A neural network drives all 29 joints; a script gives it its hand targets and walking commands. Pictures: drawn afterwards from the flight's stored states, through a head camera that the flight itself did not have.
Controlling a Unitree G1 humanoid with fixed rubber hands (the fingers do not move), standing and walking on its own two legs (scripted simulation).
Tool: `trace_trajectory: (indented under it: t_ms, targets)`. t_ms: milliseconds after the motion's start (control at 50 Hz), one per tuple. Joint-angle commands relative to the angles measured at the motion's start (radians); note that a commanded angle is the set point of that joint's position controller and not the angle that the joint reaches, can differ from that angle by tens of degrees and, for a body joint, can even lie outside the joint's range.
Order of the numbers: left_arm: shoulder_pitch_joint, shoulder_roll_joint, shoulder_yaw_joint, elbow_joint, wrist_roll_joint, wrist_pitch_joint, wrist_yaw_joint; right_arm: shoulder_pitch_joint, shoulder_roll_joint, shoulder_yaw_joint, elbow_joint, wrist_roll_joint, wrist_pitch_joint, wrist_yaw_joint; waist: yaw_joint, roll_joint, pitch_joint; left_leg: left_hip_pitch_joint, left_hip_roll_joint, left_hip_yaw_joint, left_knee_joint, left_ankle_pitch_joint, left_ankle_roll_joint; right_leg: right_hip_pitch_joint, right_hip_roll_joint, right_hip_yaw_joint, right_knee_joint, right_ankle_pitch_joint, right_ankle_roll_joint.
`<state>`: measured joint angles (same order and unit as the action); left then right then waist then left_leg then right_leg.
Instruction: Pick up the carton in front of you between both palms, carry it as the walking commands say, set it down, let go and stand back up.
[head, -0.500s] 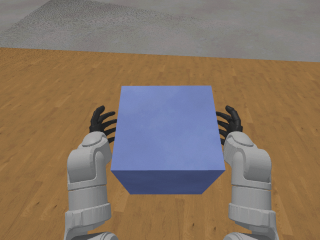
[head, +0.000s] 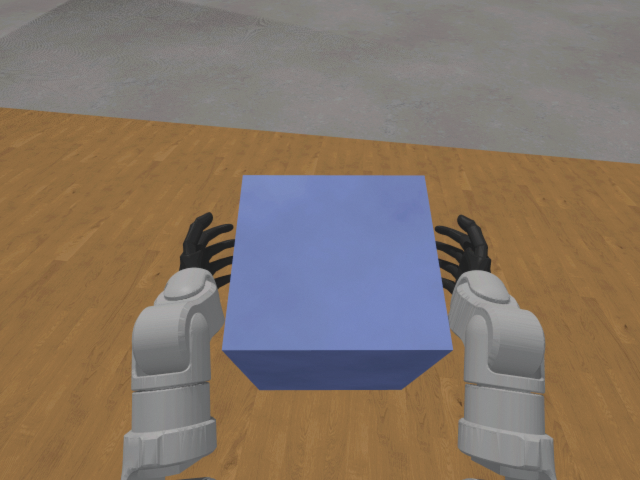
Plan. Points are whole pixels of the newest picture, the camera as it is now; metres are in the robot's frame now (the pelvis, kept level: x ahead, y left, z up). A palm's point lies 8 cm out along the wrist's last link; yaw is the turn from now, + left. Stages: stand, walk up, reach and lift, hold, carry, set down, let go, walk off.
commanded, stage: carry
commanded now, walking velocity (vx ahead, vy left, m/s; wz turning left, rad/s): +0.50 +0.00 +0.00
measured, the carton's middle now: (331, 295) +0.36 +0.00 +0.05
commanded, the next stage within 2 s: none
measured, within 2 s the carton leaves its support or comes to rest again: neither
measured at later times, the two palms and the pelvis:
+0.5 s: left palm (258, 155) +0.66 +0.14 +0.06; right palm (426, 160) +0.66 -0.17 +0.05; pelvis +0.33 -0.02 -0.05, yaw +1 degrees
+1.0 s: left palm (263, 96) +0.98 +0.16 +0.01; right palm (389, 99) +0.98 -0.15 +0.01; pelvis +0.64 +0.01 -0.10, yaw +0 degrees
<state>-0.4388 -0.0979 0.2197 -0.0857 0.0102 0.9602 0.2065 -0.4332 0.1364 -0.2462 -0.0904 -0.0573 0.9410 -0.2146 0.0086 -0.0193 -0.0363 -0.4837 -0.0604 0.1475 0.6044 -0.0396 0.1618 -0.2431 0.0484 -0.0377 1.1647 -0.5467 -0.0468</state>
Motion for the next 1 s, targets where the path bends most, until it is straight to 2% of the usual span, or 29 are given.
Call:
trace_trajectory:
  t_ms: [0, 20, 40, 80, 160, 200, 260, 320, 360, 380, 400, 420, 440, 460, 480, 500, 520, 540, 580, 680, 760, 820, 860, 880, 900, 920, 940, 960, 980]
  targets:
    - [-0.536, -0.673, -0.534, -0.072, -0.136, 0.02, 0.015, -0.452, 0.61, 0.521, -0.022, 0.161, 0.031, -0.001, -0.076, 0.142, -0.429, 0.685, 0.399, -0.67, -0.183, 0.071, 0.156, -0.524, -0.032, 0.089, 0.252, 0.025, -0.016]
    - [-0.544, -0.716, -0.517, -0.05, -0.124, 0.018, 0.013, -0.509, 0.666, 0.553, -0.04, 0.187, 0.03, 0.015, -0.062, 0.035, -0.378, 0.58, 0.373, -0.594, -0.202, 0.126, 0.12, -0.498, -0.061, 0.083, 0.175, 0.076, -0.012]
    - [-0.539, -0.742, -0.503, -0.032, -0.111, 0.011, 0.007, -0.572, 0.709, 0.585, -0.062, 0.21, 0.023, 0.029, -0.051, 0.019, -0.369, 0.51, 0.369, -0.549, -0.207, 0.167, 0.109, -0.464, -0.081, 0.084, 0.111, 0.109, -0.007]
    - [-0.537, -0.779, -0.502, -0.015, -0.088, -0.006, -0.004, -0.628, 0.768, 0.622, -0.079, 0.238, 0.003, 0.049, -0.047, 0.045, -0.364, 0.44, 0.327, -0.449, -0.219, 0.2, 0.065, -0.413, -0.099, 0.066, -0.005, 0.155, 0.011]
    - [-0.503, -0.796, -0.521, -0.013, -0.068, -0.046, -0.01, -0.587, 0.787, 0.65, -0.08, 0.239, -0.032, 0.058, -0.073, 0.102, -0.395, 0.553, 0.273, -0.311, -0.16, 0.511, 0.034, -0.475, -0.084, 0.015, -0.199, 0.334, 0.016]
    - [-0.496, -0.789, -0.533, -0.033, -0.071, -0.06, -0.01, -0.562, 0.78, 0.656, -0.084, 0.237, -0.044, 0.056, -0.086, 0.106, -0.388, 0.583, 0.223, -0.255, -0.136, 0.581, 0.007, -0.473, -0.064, -0.015, -0.325, 0.459, 0.011]
    - [-0.49, -0.758, -0.544, -0.067, -0.079, -0.067, -0.008, -0.532, 0.751, 0.662, -0.1, 0.241, -0.053, 0.05, -0.119, 0.106, -0.365, 0.621, 0.158, -0.199, -0.087, 0.569, -0.016, -0.435, -0.016, -0.076, -0.534, 0.637, 0.0]
    - [-0.458, -0.699, -0.531, -0.075, -0.071, -0.057, 0.0, -0.48, 0.702, 0.652, -0.081, 0.227, -0.047, 0.037, -0.129, 0.115, -0.331, 0.582, 0.137, -0.176, -0.017, 0.43, -0.021, -0.305, 0.012, -0.098, -0.71, 0.802, -0.03]
    - [-0.418, -0.653, -0.504, -0.053, -0.057, -0.041, 0.006, -0.454, 0.676, 0.64, -0.055, 0.212, -0.033, 0.026, -0.079, 0.128, -0.335, 0.526, 0.142, -0.155, 0.11, 0.465, -0.044, -0.147, 0.017, -0.099, -0.761, 0.827, -0.055]
    - [-0.396, -0.634, -0.488, -0.038, -0.048, -0.033, 0.009, -0.456, 0.664, 0.632, -0.043, 0.206, -0.025, 0.021, -0.03, 0.116, -0.359, 0.472, 0.139, -0.115, 0.235, 0.453, -0.065, -0.011, -0.004, -0.1, -0.807, 0.855, -0.062]
    - [-0.383, -0.618, -0.471, -0.028, -0.041, -0.025, 0.011, -0.462, 0.652, 0.622, -0.032, 0.197, -0.018, 0.014, 0.018, 0.082, -0.385, 0.332, 0.12, -0.088, 0.397, 0.292, -0.084, 0.174, -0.065, -0.055, -0.787, 0.891, -0.055]
    - [-0.371, -0.593, -0.451, -0.011, -0.035, -0.016, 0.012, -0.484, 0.647, 0.612, -0.02, 0.191, -0.01, 0.006, 0.018, -0.045, -0.415, 0.096, 0.069, -0.072, 0.565, -0.268, -0.083, 0.382, -0.233, 0.099, -0.624, 1.22, -0.044]
    - [-0.41, -0.564, -0.442, 0.006, -0.042, -0.013, 0.024, -0.467, 0.65, 0.592, 0.008, 0.202, 0.004, 0.008, 0.05, -0.279, -0.544, -0.228, -0.032, -0.158, 0.879, -0.628, -0.15, 0.702, -0.464, 0.497, -0.56, 1.194, -0.275]
    - [-0.357, -0.596, -0.46, 0.034, -0.06, -0.012, 0.028, -0.482, 0.635, 0.587, -0.019, 0.208, 0.007, 0.005, 0.087, -0.229, -0.583, -0.332, -0.002, -0.189, 0.954, -0.594, -0.131, 0.676, -0.484, 0.645, -0.652, 0.726, -0.346]
    - [-0.396, -0.66, -0.481, 0.027, -0.086, -0.013, 0.02, -0.543, 0.66, 0.574, -0.035, 0.202, 0.004, 0.002, 0.079, -0.129, -0.491, -0.359, 0.03, -0.191, 0.891, -0.528, -0.105, 0.535, -0.401, 0.601, -0.723, 0.559, -0.3]
    - [-0.471, -0.722, -0.52, -0.004, -0.118, -0.018, 0.006, -0.56, 0.694, 0.551, -0.024, 0.182, 0.001, 0.001, 0.064, -0.009, -0.437, -0.322, 0.049, -0.184, 0.812, -0.464, -0.103, 0.405, -0.37, 0.529, -0.746, 0.558, -0.256]
    - [-0.545, -0.769, -0.563, -0.041, -0.151, -0.025, -0.01, -0.554, 0.718, 0.531, -0.015, 0.16, -0.005, 0.004, 0.044, 0.036, -0.398, -0.281, 0.072, -0.184, 0.732, -0.425, -0.104, 0.301, -0.354, 0.465, -0.748, 0.626, -0.234]
    - [-0.595, -0.809, -0.595, -0.057, -0.179, -0.035, -0.025, -0.539, 0.733, 0.518, 0.001, 0.138, -0.013, 0.008, 0.032, 0.043, -0.391, -0.222, 0.084, -0.183, 0.661, -0.399, -0.105, 0.222, -0.333, 0.423, -0.764, 0.617, -0.211]
    - [-0.629, -0.843, -0.628, -0.075, -0.204, -0.06, -0.043, -0.512, 0.752, 0.515, 0.019, 0.109, -0.032, 0.015, 0.031, -0.022, -0.386, -0.192, 0.095, -0.161, 0.549, -0.368, -0.112, 0.184, -0.301, 0.356, -0.775, 0.673, -0.184]
    - [-0.555, -0.832, -0.651, -0.067, -0.207, -0.098, -0.048, -0.474, 0.744, 0.538, 0.0, 0.101, -0.076, 0.013, 0.065, -0.069, -0.412, -0.278, 0.087, -0.112, 0.328, -0.115, -0.117, 0.336, -0.241, 0.214, -0.702, 1.079, -0.134]
    - [-0.504, -0.787, -0.645, -0.084, -0.201, -0.108, -0.039, -0.464, 0.698, 0.562, -0.055, 0.119, -0.084, 0.012, 0.095, -0.072, -0.379, -0.223, 0.027, -0.039, 0.073, 0.084, -0.108, 0.389, -0.153, 0.121, -0.655, 1.092, -0.1]
    - [-0.452, -0.733, -0.616, -0.067, -0.175, -0.096, -0.022, -0.442, 0.639, 0.557, -0.07, 0.122, -0.065, 0.008, 0.115, -0.086, -0.334, -0.11, 0.002, -0.021, -0.121, 0.233, -0.081, 0.373, -0.138, 0.086, -0.601, 0.977, -0.095]
    - [-0.42, -0.706, -0.599, -0.04, -0.154, -0.078, -0.012, -0.417, 0.601, 0.536, -0.052, 0.111, -0.047, 0.005, 0.076, -0.093, -0.332, 0.053, -0.01, -0.015, -0.196, 0.272, -0.05, 0.312, -0.138, 0.065, -0.485, 1.007, -0.074]
    - [-0.424, -0.697, -0.596, -0.029, -0.15, -0.067, -0.009, -0.395, 0.585, 0.519, -0.032, 0.102, -0.038, 0.002, 0.027, -0.079, -0.355, 0.191, -0.004, -0.005, -0.239, 0.295, -0.042, 0.26, -0.131, 0.032, -0.37, 1.012, -0.05]
    - [-0.439, -0.687, -0.592, -0.023, -0.145, -0.058, -0.005, -0.375, 0.567, 0.502, -0.018, 0.092, -0.029, 0.0, -0.019, -0.045, -0.384, 0.373, 0.049, -0.036, -0.221, 0.323, -0.046, 0.138, -0.114, 0.009, -0.217, 0.891, -0.031]
    - [-0.458, -0.677, -0.579, -0.022, -0.139, -0.048, 0.0, -0.355, 0.544, 0.487, -0.004, 0.085, -0.019, -0.001, -0.023, 0.072, -0.418, 0.582, 0.218, -0.2, -0.096, 0.64, -0.047, -0.087, -0.069, -0.004, -0.028, 0.424, -0.015]
    - [-0.463, -0.682, -0.571, 0.002, -0.141, -0.029, 0.002, -0.381, 0.517, 0.462, 0.02, 0.073, -0.013, -0.016, -0.062, 0.278, -0.515, 0.876, 0.451, -0.577, -0.002, 0.775, 0.147, -0.423, 0.058, 0.027, 0.267, -0.078, 0.049]
    - [-0.453, -0.666, -0.554, -0.008, -0.148, -0.024, 0.006, -0.376, 0.539, 0.474, 0.04, 0.095, -0.006, -0.025, -0.094, 0.264, -0.585, 0.914, 0.505, -0.759, -0.056, 0.37, 0.257, -0.578, 0.026, 0.084, 0.398, -0.093, 0.038]
    - [-0.509, -0.674, -0.539, -0.029, -0.148, -0.023, 0.011, -0.403, 0.596, 0.501, 0.038, 0.129, -0.007, -0.018, -0.093, 0.167, -0.514, 0.787, 0.429, -0.748, -0.125, 0.145, 0.227, -0.614, -0.009, 0.099, 0.344, -0.036, 0.002]
